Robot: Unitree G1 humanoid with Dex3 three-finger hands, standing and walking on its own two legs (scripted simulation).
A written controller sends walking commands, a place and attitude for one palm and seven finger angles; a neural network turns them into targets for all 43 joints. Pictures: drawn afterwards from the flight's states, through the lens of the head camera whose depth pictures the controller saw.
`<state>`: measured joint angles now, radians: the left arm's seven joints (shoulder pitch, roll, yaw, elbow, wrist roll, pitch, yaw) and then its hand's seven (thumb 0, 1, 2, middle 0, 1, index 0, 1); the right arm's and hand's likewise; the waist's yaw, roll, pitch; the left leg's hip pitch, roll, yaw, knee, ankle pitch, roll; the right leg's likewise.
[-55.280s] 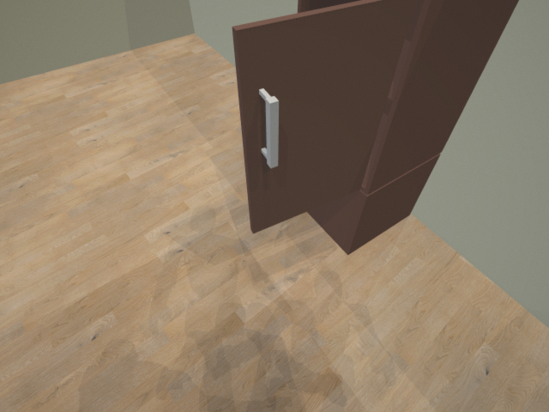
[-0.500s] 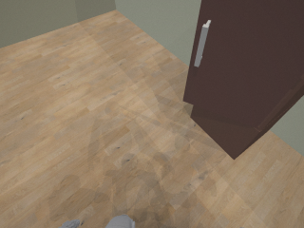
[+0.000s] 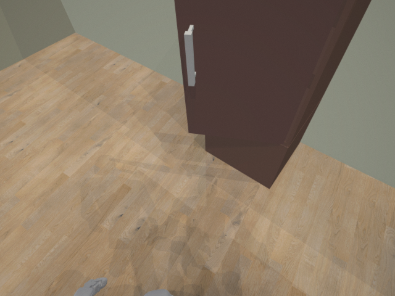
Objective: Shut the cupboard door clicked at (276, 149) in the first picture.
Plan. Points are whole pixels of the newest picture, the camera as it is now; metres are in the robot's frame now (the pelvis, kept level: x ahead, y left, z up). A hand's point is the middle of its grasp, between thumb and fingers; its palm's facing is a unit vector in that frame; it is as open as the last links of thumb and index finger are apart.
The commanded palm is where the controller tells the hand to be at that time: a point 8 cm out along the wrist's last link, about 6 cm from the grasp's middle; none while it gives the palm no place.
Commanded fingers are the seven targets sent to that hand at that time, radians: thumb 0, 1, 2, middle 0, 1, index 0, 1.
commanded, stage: turn to face it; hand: left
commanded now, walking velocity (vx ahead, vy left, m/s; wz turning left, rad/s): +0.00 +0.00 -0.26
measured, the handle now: (191, 57) +0.73 +0.05 +0.06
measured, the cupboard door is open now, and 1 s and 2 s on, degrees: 27 27 27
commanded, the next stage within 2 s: take the last steps up to it in 0.10 s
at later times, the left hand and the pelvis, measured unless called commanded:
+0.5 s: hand (125, 288) +0.15 +0.18 -0.15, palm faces -0.15 -0.97 -0.17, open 7.4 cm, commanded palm none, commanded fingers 0.00 0.90 0.90 -0.20 -0.30 -0.20 -0.30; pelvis +0.06 +0.00 +0.02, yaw -8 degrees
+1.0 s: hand (154, 264) +0.21 +0.13 -0.18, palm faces -0.11 -0.98 -0.14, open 7.3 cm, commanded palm none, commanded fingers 0.00 0.90 0.90 -0.20 -0.30 -0.20 -0.30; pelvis +0.21 -0.04 +0.00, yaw -10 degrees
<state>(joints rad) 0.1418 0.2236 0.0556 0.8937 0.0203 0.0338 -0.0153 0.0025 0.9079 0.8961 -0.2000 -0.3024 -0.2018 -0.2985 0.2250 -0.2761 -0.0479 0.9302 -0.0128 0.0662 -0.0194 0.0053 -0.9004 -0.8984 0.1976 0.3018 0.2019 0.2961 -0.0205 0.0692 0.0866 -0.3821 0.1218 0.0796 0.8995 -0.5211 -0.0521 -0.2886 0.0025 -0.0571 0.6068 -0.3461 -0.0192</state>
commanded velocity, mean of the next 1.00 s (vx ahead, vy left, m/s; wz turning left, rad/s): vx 0.18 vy -0.03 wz -0.10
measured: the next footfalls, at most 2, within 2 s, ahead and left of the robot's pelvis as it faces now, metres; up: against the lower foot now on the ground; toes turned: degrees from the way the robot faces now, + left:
left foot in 0.24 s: +0.07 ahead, +0.13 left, +0.00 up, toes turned +0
right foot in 0.60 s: +0.11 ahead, -0.15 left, +0.00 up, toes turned -14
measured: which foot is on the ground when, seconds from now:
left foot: up 0.00-0.22, down 0.24-0.60, up 0.62-0.90, down 0.92-1.00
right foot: down 0.00-0.24, up 0.26-0.58, down 0.60-0.92, up 0.94-1.00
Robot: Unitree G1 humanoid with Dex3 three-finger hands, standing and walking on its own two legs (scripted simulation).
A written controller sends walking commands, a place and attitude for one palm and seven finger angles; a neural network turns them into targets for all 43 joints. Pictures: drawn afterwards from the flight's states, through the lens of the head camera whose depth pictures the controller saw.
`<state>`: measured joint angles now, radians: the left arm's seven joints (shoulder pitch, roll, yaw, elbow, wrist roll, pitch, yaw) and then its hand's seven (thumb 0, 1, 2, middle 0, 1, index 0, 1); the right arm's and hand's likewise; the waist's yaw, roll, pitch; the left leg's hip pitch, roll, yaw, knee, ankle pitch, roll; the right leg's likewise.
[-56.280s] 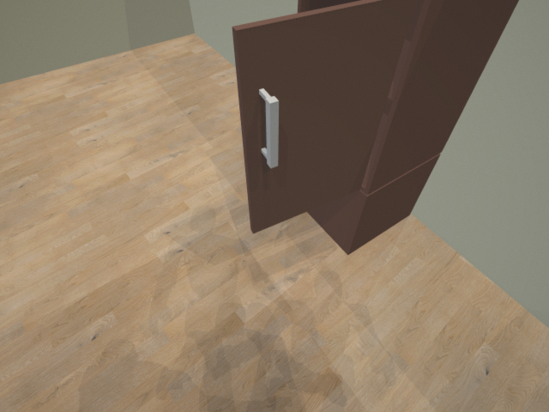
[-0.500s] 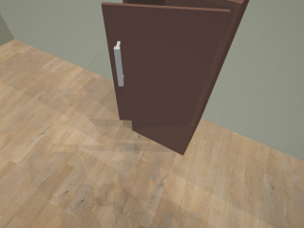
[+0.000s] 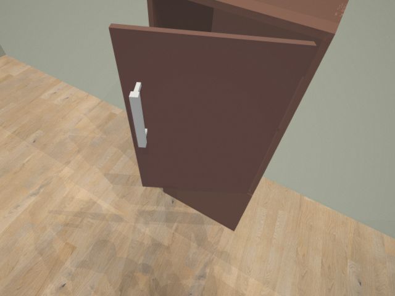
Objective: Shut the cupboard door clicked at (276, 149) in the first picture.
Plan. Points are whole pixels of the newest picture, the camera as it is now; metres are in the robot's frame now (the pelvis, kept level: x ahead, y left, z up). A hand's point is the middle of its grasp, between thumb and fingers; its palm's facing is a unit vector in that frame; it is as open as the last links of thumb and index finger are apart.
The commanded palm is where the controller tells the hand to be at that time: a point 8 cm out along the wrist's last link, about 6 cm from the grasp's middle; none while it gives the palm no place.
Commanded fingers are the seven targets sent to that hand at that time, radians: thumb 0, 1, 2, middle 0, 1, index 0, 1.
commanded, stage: come to a stop and stand still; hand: left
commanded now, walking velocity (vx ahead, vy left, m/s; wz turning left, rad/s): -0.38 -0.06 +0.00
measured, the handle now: (140, 116) +0.50 +0.18 +0.06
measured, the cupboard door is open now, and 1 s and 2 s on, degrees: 27 27 27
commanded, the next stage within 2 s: look again from close up in 1.16 s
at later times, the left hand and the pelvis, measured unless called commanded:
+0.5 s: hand out of the picture +0.12 +0.18 -0.16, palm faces +0.06 -0.97 -0.24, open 7.3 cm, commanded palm none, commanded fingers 0.00 0.90 0.90 -0.20 -0.30 -0.20 -0.30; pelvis +0.05 -0.01 +0.01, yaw +2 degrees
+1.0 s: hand out of the picture +0.05 +0.18 -0.16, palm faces +0.02 -0.97 -0.26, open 7.4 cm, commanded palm none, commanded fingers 0.00 0.90 0.90 -0.20 -0.30 -0.20 -0.30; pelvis +0.02 +0.00 +0.01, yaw +0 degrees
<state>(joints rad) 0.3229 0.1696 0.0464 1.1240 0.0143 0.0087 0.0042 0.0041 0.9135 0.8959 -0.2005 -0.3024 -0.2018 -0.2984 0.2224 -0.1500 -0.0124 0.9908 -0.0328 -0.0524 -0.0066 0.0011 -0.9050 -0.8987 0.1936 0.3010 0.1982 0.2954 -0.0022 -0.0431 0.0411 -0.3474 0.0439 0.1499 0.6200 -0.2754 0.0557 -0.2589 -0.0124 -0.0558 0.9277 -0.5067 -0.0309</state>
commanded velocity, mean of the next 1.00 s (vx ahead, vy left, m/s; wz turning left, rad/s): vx -0.09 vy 0.02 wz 0.00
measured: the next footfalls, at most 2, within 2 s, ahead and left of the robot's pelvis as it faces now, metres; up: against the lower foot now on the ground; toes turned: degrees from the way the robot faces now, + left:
right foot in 0.18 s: +0.10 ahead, -0.15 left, +0.00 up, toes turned -1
left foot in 0.54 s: +0.07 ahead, +0.11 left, +0.00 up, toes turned +4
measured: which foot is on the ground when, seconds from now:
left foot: down 0.00-0.26, up 0.28-0.52, down 0.54-1.00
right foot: up 0.00-0.16, down 0.18-0.54, up 0.56-0.78, down 0.80-1.00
